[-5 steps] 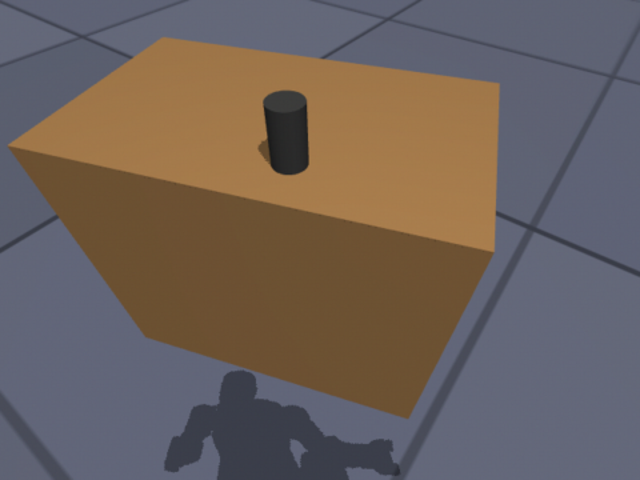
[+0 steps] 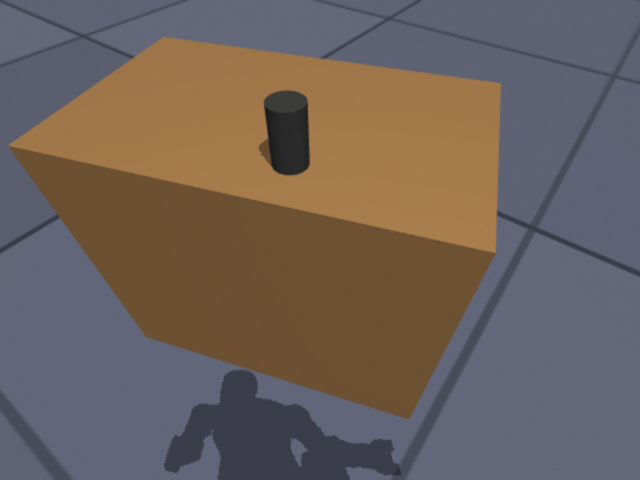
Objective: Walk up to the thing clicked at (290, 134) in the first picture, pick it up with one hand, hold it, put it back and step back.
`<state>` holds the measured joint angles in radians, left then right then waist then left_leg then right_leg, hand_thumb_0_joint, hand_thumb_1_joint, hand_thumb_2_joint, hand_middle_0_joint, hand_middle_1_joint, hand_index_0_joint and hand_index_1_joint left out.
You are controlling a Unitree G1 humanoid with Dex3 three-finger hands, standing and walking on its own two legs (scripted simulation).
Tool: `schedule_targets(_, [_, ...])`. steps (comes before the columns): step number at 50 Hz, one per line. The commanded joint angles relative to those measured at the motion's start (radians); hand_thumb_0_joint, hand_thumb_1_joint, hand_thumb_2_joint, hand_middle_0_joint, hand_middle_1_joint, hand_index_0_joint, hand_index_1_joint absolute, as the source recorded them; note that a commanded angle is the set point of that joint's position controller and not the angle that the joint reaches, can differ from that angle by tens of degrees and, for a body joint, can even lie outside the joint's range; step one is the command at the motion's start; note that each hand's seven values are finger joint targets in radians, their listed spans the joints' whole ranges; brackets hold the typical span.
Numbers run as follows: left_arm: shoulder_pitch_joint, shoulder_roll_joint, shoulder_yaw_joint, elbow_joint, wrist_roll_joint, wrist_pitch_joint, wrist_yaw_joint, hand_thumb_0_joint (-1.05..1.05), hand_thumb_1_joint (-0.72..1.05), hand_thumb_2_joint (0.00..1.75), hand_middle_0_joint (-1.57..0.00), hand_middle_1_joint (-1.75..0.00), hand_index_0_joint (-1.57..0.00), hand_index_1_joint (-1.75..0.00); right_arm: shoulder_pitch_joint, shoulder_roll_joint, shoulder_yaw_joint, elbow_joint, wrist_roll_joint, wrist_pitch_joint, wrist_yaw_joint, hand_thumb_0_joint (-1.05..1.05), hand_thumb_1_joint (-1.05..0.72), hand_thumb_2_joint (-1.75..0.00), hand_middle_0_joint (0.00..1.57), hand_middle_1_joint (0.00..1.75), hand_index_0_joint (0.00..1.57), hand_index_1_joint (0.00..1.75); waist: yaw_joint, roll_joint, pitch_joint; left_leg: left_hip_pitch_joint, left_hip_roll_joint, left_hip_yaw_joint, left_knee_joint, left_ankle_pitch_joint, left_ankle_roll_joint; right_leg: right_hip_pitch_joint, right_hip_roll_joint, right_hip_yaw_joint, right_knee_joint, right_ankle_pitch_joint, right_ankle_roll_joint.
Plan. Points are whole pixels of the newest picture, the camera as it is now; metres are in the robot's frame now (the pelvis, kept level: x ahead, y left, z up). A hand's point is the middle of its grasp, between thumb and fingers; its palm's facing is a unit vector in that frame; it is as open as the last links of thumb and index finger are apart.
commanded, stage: stand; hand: left
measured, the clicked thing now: (288, 134) +0.66 +0.09 +0.08
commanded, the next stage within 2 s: walk up in 1.02 s
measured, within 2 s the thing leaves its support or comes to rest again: neither
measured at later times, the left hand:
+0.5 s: hand out of the picture +0.08 +0.25 -0.16, palm faces -0.02 -0.94 -0.34, open 7.4 cm
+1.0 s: hand out of the picture +0.09 +0.25 -0.16, palm faces -0.01 -0.94 -0.34, open 7.4 cm
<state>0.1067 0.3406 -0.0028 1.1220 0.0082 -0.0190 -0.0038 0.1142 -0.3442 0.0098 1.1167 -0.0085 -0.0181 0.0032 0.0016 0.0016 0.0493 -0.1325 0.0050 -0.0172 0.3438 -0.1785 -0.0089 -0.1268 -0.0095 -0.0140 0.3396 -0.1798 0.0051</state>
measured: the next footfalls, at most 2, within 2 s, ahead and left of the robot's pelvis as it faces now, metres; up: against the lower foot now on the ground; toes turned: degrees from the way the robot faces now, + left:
right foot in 1.68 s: +0.29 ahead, -0.07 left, +0.00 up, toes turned -11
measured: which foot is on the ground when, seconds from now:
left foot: down 0.00-1.00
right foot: down 0.00-1.00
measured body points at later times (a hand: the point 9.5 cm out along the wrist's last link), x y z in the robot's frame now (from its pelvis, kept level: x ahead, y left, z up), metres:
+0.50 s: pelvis +0.01 +0.00 +0.00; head +0.02 +0.00 +0.45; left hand +0.08 +0.30 -0.13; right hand +0.09 -0.30 -0.13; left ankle +0.01 +0.12 -0.75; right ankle +0.00 -0.12 -0.75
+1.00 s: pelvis +0.01 +0.00 +0.00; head +0.02 +0.00 +0.45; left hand +0.09 +0.30 -0.13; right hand +0.09 -0.30 -0.13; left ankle +0.01 +0.12 -0.75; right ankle +0.00 -0.12 -0.75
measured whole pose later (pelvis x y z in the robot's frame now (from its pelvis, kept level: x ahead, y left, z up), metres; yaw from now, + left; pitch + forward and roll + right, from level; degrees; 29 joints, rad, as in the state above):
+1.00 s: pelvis +0.01 +0.00 +0.00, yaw +0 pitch -2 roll +0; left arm 0.11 0.34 0.00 1.12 0.01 -0.02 0.00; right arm 0.11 -0.35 0.01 1.12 -0.01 -0.02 0.00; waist 0.00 0.00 0.04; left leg -0.10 0.00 -0.02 0.32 -0.18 0.00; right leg -0.10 -0.02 -0.02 0.31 -0.19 0.01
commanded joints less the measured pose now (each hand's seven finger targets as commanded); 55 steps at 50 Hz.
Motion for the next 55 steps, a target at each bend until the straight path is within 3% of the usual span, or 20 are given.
schedule_targets(1, [-0.032, 0.208, 0.034, -0.054, 0.001, -0.017, 0.011, 0.0, 0.9, 0.9, -0.2, -0.3, -0.2, -0.3, -0.037, -0.214, -0.042, -0.054, 0.003, -0.019, -0.012, 0.0, -0.9, -0.9, 0.2, 0.3, 0.2, 0.3, 0.002, 0.0, -0.072, 0.013, 0.12, -0.093, -0.056, 0.103, 0.036, 0.015, -0.119, 0.096, -0.061, 0.09, -0.033])
schedule_targets(32, [-0.034, 0.217, 0.036, -0.054, 0.0, -0.015, 0.014, 0.0, 0.9, 0.9, -0.2, -0.3, -0.2, -0.3, -0.03, -0.213, -0.039, -0.051, 0.0, -0.018, -0.014, 0.0, -0.9, -0.9, 0.2, 0.3, 0.2, 0.3, -0.001, 0.0, -0.087, 0.022, 0.122, -0.089, -0.063, 0.162, 0.03, 0.044, -0.125, 0.087, -0.06, 0.139, -0.028])
schedule_targets(38, [-0.037, 0.218, 0.037, -0.054, 0.0, -0.018, 0.015, 0.0, 0.9, 0.9, -0.2, -0.3, -0.2, -0.3, -0.026, -0.211, -0.04, -0.05, 0.002, -0.018, -0.015, 0.0, -0.9, -0.9, 0.2, 0.3, 0.2, 0.3, -0.003, -0.008, -0.111, 0.043, 0.124, -0.084, -0.049, 0.234, 0.035, 0.075, -0.133, 0.088, -0.049, 0.228, -0.028])
schedule_targets(47, [-0.033, 0.214, 0.039, -0.052, 0.001, -0.012, 0.016, 0.0, 0.9, 0.9, -0.2, -0.3, -0.2, -0.3, -0.038, -0.216, -0.042, -0.048, 0.001, -0.015, -0.016, 0.0, -0.9, -0.9, 0.2, 0.3, 0.2, 0.3, 0.002, 0.007, -0.063, 0.02, 0.121, -0.09, -0.075, 0.149, 0.032, 0.044, -0.124, 0.084, -0.07, 0.129, -0.027])
schedule_targets(50, [-0.033, 0.216, 0.04, -0.052, 0.0, -0.013, 0.014, 0.0, 0.9, 0.9, -0.2, -0.3, -0.2, -0.3, -0.033, -0.214, -0.042, -0.05, 0.001, -0.016, -0.015, 0.0, -0.9, -0.9, 0.2, 0.3, 0.2, 0.3, 0.0, 0.001, -0.069, 0.026, 0.124, -0.09, -0.07, 0.16, 0.036, 0.053, -0.128, 0.087, -0.072, 0.137, -0.028])
schedule_targets(51, [0.069, 0.292, 0.085, -0.108, 0.01, -0.022, 0.0, 0.0, 0.9, 0.9, -0.2, -0.3, -0.2, -0.3, -0.004, -0.302, -0.099, -0.124, -0.023, -0.019, 0.001, 0.0, -0.9, -0.9, 0.2, 0.3, 0.2, 0.3, -0.002, 0.017, -0.121, 0.059, 0.047, -0.02, 0.056, -0.282, 0.07, 0.032, -0.077, 0.134, -0.018, -0.232, -0.067])
schedule_targets(52, [0.103, 0.302, 0.094, -0.106, 0.019, -0.024, -0.003, 0.0, 0.9, 0.9, -0.2, -0.3, -0.2, -0.3, -0.003, -0.291, -0.104, -0.13, -0.032, -0.018, 0.008, 0.0, -0.9, -0.9, 0.2, 0.3, 0.2, 0.3, 0.008, 0.011, -0.066, 0.005, 0.057, -0.037, 0.085, -0.406, 0.083, -0.048, -0.117, 0.194, -0.026, -0.397, -0.096])
schedule_targets(54, [0.109, 0.317, 0.113, -0.122, 0.027, -0.027, -0.009, 0.0, 0.9, 0.9, -0.2, -0.3, -0.2, -0.3, -0.01, -0.259, -0.102, -0.156, -0.034, -0.014, 0.021, 0.0, -0.9, -0.9, 0.2, 0.3, 0.2, 0.3, 0.017, -0.059, 0.035, -0.147, 0.033, -0.031, 0.146, -0.443, 0.08, -0.093, -0.163, 0.305, -0.089, -0.554, -0.13])
schedule_targets(55, [0.102, 0.322, 0.121, -0.137, 0.027, -0.03, -0.008, 0.0, 0.9, 0.9, -0.2, -0.3, -0.2, -0.3, -0.016, -0.237, -0.101, -0.168, -0.037, -0.015, 0.028, 0.0, -0.9, -0.9, 0.2, 0.3, 0.2, 0.3, 0.019, -0.126, 0.076, -0.225, 0.015, 0.004, 0.229, -0.361, 0.068, -0.077, -0.218, 0.382, -0.132, -0.576, -0.16])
